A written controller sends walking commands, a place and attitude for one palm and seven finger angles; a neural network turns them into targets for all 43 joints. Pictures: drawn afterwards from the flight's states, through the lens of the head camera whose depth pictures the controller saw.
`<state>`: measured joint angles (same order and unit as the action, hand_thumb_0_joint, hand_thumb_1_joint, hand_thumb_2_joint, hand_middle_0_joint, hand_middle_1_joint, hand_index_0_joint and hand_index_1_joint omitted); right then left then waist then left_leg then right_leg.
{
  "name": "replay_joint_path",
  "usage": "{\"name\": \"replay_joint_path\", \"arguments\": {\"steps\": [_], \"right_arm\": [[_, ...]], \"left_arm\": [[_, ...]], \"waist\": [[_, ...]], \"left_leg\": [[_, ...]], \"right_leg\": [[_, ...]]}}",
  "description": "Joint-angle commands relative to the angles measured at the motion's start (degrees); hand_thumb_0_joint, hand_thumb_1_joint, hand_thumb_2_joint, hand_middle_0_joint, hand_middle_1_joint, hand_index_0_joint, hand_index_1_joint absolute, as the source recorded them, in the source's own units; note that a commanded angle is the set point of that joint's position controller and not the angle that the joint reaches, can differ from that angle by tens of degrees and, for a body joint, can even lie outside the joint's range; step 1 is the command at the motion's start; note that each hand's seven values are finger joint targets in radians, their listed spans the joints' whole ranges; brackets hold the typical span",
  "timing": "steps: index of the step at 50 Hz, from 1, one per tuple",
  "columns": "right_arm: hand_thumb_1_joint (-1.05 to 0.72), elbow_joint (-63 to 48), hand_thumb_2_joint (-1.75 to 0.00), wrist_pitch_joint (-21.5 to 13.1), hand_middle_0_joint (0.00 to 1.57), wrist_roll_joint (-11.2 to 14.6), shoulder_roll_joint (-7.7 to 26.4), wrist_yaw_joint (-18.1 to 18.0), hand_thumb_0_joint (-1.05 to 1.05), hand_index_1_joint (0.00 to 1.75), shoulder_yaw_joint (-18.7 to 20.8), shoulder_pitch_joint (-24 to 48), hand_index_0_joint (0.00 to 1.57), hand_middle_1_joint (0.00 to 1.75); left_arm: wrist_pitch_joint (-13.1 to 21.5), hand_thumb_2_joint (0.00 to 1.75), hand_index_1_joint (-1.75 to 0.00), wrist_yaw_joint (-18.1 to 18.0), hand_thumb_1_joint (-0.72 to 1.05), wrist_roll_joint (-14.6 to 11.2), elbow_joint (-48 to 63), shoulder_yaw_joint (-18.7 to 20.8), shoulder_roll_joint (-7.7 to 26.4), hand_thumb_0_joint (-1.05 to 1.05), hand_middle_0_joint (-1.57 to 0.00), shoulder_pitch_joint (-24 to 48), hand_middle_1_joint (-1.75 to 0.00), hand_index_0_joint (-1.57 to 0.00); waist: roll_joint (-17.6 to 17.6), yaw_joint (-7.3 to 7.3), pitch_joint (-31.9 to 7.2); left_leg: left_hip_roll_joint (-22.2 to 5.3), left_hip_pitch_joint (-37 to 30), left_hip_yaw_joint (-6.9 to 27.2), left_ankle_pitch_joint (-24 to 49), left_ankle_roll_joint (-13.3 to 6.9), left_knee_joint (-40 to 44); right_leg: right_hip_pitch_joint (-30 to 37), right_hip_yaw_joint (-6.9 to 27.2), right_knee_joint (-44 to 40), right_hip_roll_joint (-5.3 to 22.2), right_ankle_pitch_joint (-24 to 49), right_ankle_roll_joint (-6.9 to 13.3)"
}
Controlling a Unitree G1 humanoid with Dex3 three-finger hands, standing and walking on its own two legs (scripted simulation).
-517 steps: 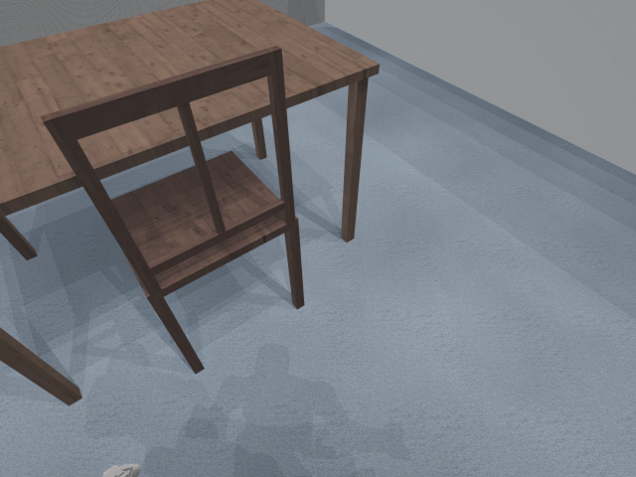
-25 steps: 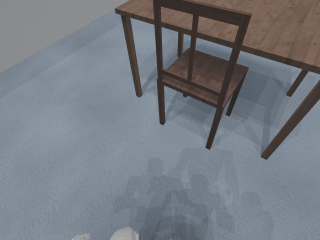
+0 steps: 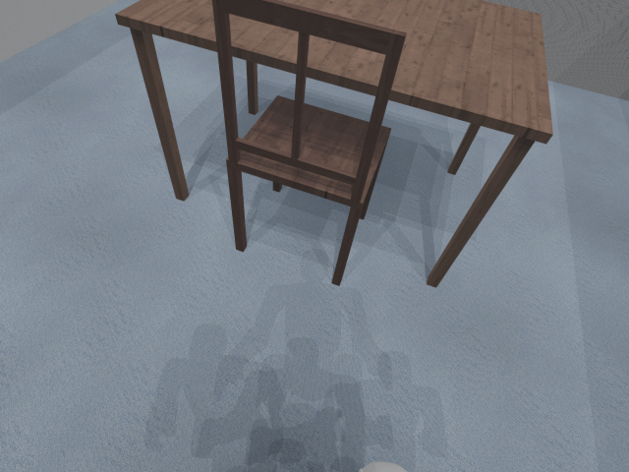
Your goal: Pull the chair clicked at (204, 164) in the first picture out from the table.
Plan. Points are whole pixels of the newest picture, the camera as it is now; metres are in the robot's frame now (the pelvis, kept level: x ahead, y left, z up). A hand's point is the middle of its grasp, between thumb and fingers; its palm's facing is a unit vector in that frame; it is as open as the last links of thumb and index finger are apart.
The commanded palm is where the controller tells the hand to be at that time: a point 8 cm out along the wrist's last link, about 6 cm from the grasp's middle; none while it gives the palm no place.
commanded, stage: turn to face it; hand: left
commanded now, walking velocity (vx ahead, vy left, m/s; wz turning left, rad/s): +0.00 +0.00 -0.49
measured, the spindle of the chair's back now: (299, 103) +0.91 +0.10 -0.06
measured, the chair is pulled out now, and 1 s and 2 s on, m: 0.00 0.00 0.00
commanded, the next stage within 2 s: take the last steps up to it in 0.38 s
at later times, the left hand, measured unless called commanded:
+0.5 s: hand out of the picture +0.14 +0.10 -0.16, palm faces -0.21 -0.95 -0.23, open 7.4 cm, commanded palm none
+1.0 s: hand (202, 446) +0.17 +0.17 -0.18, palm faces -0.20 -0.96 -0.19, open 7.4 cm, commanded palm none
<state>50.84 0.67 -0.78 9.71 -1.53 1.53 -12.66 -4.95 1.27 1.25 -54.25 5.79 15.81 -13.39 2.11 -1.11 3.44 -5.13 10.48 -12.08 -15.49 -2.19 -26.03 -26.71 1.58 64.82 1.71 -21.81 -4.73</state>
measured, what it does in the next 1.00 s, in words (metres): walks ahead: right foot, then left foot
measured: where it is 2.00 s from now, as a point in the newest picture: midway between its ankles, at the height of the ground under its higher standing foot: (314, 396)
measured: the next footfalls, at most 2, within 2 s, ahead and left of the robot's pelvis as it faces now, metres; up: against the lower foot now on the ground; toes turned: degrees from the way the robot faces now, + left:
right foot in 0.24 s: +0.02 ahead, -0.16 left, +0.00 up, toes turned -13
left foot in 0.70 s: +0.08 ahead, +0.06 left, +0.00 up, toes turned -8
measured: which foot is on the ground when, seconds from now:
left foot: down 0.00-0.24, up 0.26-0.68, down 0.70-1.00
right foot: up 0.00-0.22, down 0.24-0.72, up 0.74-1.00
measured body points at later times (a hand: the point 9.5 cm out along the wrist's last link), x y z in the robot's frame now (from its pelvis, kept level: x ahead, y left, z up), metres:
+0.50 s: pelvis +0.00 -0.06 +0.00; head +0.01 -0.08 +0.44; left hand +0.15 +0.15 -0.14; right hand -0.03 -0.31 -0.16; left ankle +0.02 +0.10 -0.68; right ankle -0.02 -0.15 -0.75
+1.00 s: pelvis +0.10 -0.01 +0.00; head +0.11 +0.00 +0.45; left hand +0.18 +0.22 -0.16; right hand -0.02 -0.19 -0.15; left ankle +0.04 +0.06 -0.75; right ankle +0.10 -0.15 -0.67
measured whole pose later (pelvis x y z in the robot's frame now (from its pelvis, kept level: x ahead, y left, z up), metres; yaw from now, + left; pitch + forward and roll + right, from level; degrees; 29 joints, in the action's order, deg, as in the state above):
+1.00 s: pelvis +0.10 -0.01 +0.00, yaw -14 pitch +0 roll -1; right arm 62.2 -2.2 -0.6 6.5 -1.3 0.6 -26.7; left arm -1.0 0.2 1.9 -60.7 3.2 11.0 -14.8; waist 0.7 0.7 0.5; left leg 3.2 0.7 -6.3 -16.2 -5.2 -16.3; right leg -32.2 -3.2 60.5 5.2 -15.4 -1.2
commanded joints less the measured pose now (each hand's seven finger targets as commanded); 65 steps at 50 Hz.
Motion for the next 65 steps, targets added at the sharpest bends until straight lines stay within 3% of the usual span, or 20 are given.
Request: {"name": "replay_joint_path", "arguments": {"steps": [1, 7, 10, 11, 12, 14, 19, 29, 33, 34, 36, 38, 42, 49, 56, 60, 61, 62, 63, 65], "right_arm": [[-0.9, -1.36, -0.9, -1.17, 0.2, -0.36, 11.28, -0.46, 0.0, 0.3, 3.52, -5.2, 0.2, 0.3], [-0.9, 0.65, -0.9, -0.71, 0.2, -0.8, 13.14, 0.32, 0.0, 0.3, 4.56, -5.3, 0.2, 0.3], [-0.9, 1.34, -0.9, -0.56, 0.2, -0.21, 12.48, 0.71, 0.0, 0.3, 4.44, -5.49, 0.2, 0.3], [-0.9, 0.46, -0.9, -0.26, 0.2, 0.32, 9.02, 1.07, 0.0, 0.3, 3.61, -6.3, 0.2, 0.3], [-0.9, -2.16, -0.9, 0.27, 0.2, 0.09, 6.1, 1.0, 0.0, 0.3, 2.39, -2.16, 0.2, 0.3], [-0.9, -1.01, -0.9, 1.55, 0.2, 0.19, 6.64, 0.29, 0.0, 0.3, 2.57, -1.23, 0.2, 0.3], [-0.9, 2.95, -0.9, 1.94, 0.2, -0.38, 7.0, 0.74, 0.0, 0.3, 3.02, -5.02, 0.2, 0.3], [-0.9, 2.7, -0.9, -0.16, 0.2, -0.58, 5.61, 1.31, 0.0, 0.3, 2.03, -1.29, 0.2, 0.3], [-0.9, 5.04, -0.9, -1.68, 0.2, -0.45, 5.54, 1.5, 0.0, 0.3, 1.88, -8.23, 0.2, 0.3], [-0.9, 6.15, -0.9, -2.14, 0.2, -0.42, 6.76, 1.25, 0.0, 0.3, 1.9, -11.52, 0.2, 0.3], [-0.9, 6.46, -0.9, -1.85, 0.2, -1.18, 13.5, 0.78, 0.0, 0.3, 3.31, -16.77, 0.2, 0.3], [-0.9, 5.88, -0.9, -1.96, 0.2, -0.72, 10.21, 0.37, 0.0, 0.3, 2.22, -13.48, 0.2, 0.3], [-0.9, 5.85, -0.9, -3.6, 0.2, -0.45, 6.95, 0.03, 0.0, 0.3, 1.06, -12.13, 0.2, 0.3], [-0.9, 10.18, -0.9, -4.52, 0.2, 0.0, 4.59, -0.39, 0.0, 0.3, 0.74, -19.01, 0.2, 0.3], [-0.9, 13.41, -0.9, -4.5, 0.2, -0.45, 4.14, -0.43, 0.0, 0.3, 0.55, -22.03, 0.2, 0.3], [-0.9, 13.5, -0.9, -4.55, 0.2, 0.31, 6.21, -0.27, 0.0, 0.3, 1.1, -19.33, 0.2, 0.3], [-0.9, 12.72, -0.9, -4.75, 0.2, 0.74, 6.01, -0.02, 0.0, 0.3, 1.32, -18.4, 0.2, 0.3], [-0.9, 11.38, -0.9, -5.07, 0.2, 1.21, 3.81, 0.48, 0.0, 0.3, 1.25, -19.73, 0.2, 0.3], [-0.9, 9.9, -0.9, -4.73, 0.2, 0.97, 3.36, 0.39, 0.0, 0.3, 1.42, -20.46, 0.2, 0.3], [-0.9, 9.28, -0.9, -3.67, 0.2, 0.32, 3.02, 0.89, 0.0, 0.3, 1.87, -12.99, 0.2, 0.3]], "left_arm": [[1.45, 0.9, -0.3, 0.27, 0.9, -0.16, 5.76, -0.04, 1.23, 0.0, -0.2, 4.46, -0.3, -0.2], [2.6, 0.9, -0.3, -0.07, 0.9, -0.3, 6.22, -1.05, -0.26, 0.0, -0.2, 6.06, -0.3, -0.2], [3.94, 0.9, -0.3, -0.57, 0.9, -0.01, 4.4, -0.73, 1.95, 0.0, -0.2, 0.07, -0.3, -0.2], [4.85, 0.9, -0.3, -1.36, 0.9, 0.55, 3.18, 0.16, 8.15, 0.0, -0.2, -3.66, -0.3, -0.2], [4.94, 0.9, -0.3, -2.12, 0.9, -0.11, 2.24, 0.84, 12.3, 0.0, -0.2, -6.17, -0.3, -0.2], [4.7, 0.9, -0.3, -2.96, 0.9, -0.53, 2.34, 0.41, 8.92, 0.0, -0.2, -3.55, -0.3, -0.2], [5.05, 0.9, -0.3, -2.65, 0.9, -0.44, 3.78, -0.94, 5.27, 0.0, -0.2, 3.61, -0.3, -0.2], [6.05, 0.9, -0.3, -2.42, 0.9, 0.39, 0.36, -0.69, 5.24, 0.0, -0.2, -1.19, -0.3, -0.2], [6.19, 0.9, -0.3, -2.15, 0.9, -0.04, -0.9, -0.64, 4.81, 0.0, -0.2, -0.07, -0.3, -0.2], [5.87, 0.9, -0.3, -1.97, 0.9, -0.13, -0.72, -0.98, 3.09, 0.0, -0.2, 0.03, -0.3, -0.2], [5.67, 0.9, -0.3, -1.47, 0.9, -0.14, 1.38, -2.03, -2.26, 0.0, -0.2, 1.59, -0.3, -0.2], [5.57, 0.9, -0.3, -1.36, 0.9, 0.71, 0.97, -1.69, 0.16, 0.0, -0.2, 3.85, -0.3, -0.2], [5.99, 0.9, -0.3, -0.49, 0.9, 0.91, -1.4, -1.95, -1.69, 0.0, -0.2, 1.39, -0.3, -0.2], [5.77, 0.9, -0.3, -1.01, 0.9, 0.51, -1.13, -2.42, -2.64, 0.0, -0.2, 4.6, -0.3, -0.2], [6.75, 0.9, -0.3, -0.96, 0.9, 0.12, 1.44, -3.07, -4.76, 0.0, -0.2, 11.9, -0.3, -0.2], [8.05, 0.9, -0.3, -1.5, 0.9, 0.32, -2.43, -2.08, -2.97, 0.0, -0.2, -3.0, -0.3, -0.2], [8.77, 0.9, -0.3, -1.8, 0.9, 0.58, -4.65, -1.2, -0.42, 0.0, -0.2, -10.39, -0.3, -0.2], [9.59, 0.9, -0.3, -2.57, 0.9, 0.93, -6.38, 0.36, 5.25, 0.0, -0.2, -18.2, -0.3, -0.2], [9.36, 0.9, -0.3, -2.75, 0.9, -0.23, -6.86, 0.86, 8.62, 0.0, -0.2, -19.44, -0.3, -0.2], [8.8, 0.9, -0.3, -2.84, 0.9, -0.72, -4.61, 0.34, 5.6, 0.0, -0.2, -8.97, -0.3, -0.2]], "waist": [[-11.79, 3.19, -3.03], [-14.1, 3.63, -4.35], [-7.7, 0.2, -7.78], [7.59, -1.44, -9.92], [15.83, -2.76, -9.12], [8.75, -1.69, -7.0], [6.29, 2.07, -3.01], [5.19, -0.75, -3.3], [3.41, 2.14, -2.25], [-2.35, 3.35, -2.18], [-23.14, 5.29, 1.63], [-18.06, 4.15, 5.84], [-5.35, 1.92, 4.54], [-6.11, 2.75, 1.71], [-7.75, 4.22, 5.83], [-6.01, -3.13, -1.16], [-4.07, -6.05, -5.7], [5.97, -8.27, -12.83], [9.28, -5.42, -14.78], [1.56, -3.75, -1.75]], "left_leg": [[-15.18, -8.71, 9.05, 23.94, -5.07, 7.8], [-17.21, -6.8, 5.51, 26.84, -5.06, 2.93], [-14.11, -1.06, 0.83, 21.66, 0.61, -7.29], [-9.09, 11.32, -2.38, 4.12, 4.45, -18.28], [-2.68, 20.99, 1.01, -21.79, 6.53, -28.76], [-3.39, 21.46, 9.13, -17.48, 5.8, -36.52], [-2.2, 18.8, 9.91, -6.13, 7.01, -36.59], [0.8, 13.55, 9.36, -7.95, 5.7, -17.51], [2.58, -2.08, 7.43, -1.73, 3.94, 0.01], [1.48, -7.98, 9.88, -3.53, 2.77, 3.48], [-16.27, -8.65, 33.87, -22.17, -6.51, 17.88], [-15.29, -1.95, 34.56, -23.19, -8.66, 20.9], [-8.41, -4.06, 22.8, -2.3, -6.99, 18.44], [-8.56, -14.4, 17.43, 22.45, -8.98, 14.95], [-8.9, -11.5, 14.38, 34.28, -8.7, 11.11], [-5.92, -8.06, 9.9, 51.77, -5.0, -4.8], [-3.95, -0.45, 9.17, 45.1, -3.12, -14.88], [2.51, 13.12, 7.13, 18.8, -0.52, -31.54], [7.22, 20.9, 9.25, -16.59, 0.7, -49.04], [0.87, 23.66, 14.14, -9.12, -0.03, -52.7]], "right_leg": [[-5.54, -2.46, -4.79, 1.44, -1.83, -0.35], [4.01, -6.3, -22.35, 0.63, -4.24, 2.25], [18.55, -6.0, -41.09, 0.73, 12.98, 3.99], [29.64, 7.71, -45.49, 11.93, 26.57, 7.65], [29.41, 19.53, -44.25, 21.76, 47.36, 13.5], [24.01, 12.88, -43.91, 18.45, 42.73, 16.11], [17.27, 6.14, -46.06, 11.15, 33.0, 12.66], [18.93, 15.05, -51.33, 12.81, 6.19, 15.87], [9.66, 12.51, -47.6, 10.16, -5.0, 12.74], [4.07, 9.15, -42.45, 6.38, -7.56, 10.8], [-9.8, -5.99, -17.4, -4.12, -11.09, 6.03], [-12.07, -1.79, -3.38, 0.53, -6.42, 6.7], [-11.39, -3.56, 0.38, 2.61, 4.26, 5.26], [-15.87, -5.78, -6.37, 4.27, 6.63, 2.66], [-8.15, -8.54, -20.83, 2.48, 5.24, 4.84], [13.27, -11.25, -31.23, -2.09, 10.94, 7.07], [26.85, -7.26, -33.81, 1.29, 14.77, 8.89], [41.37, 13.09, -37.75, 17.01, 17.3, 14.99], [42.07, 32.03, -45.69, 29.59, 22.86, 20.88], [24.19, 25.36, -52.31, 26.25, 5.02, 18.45]]}}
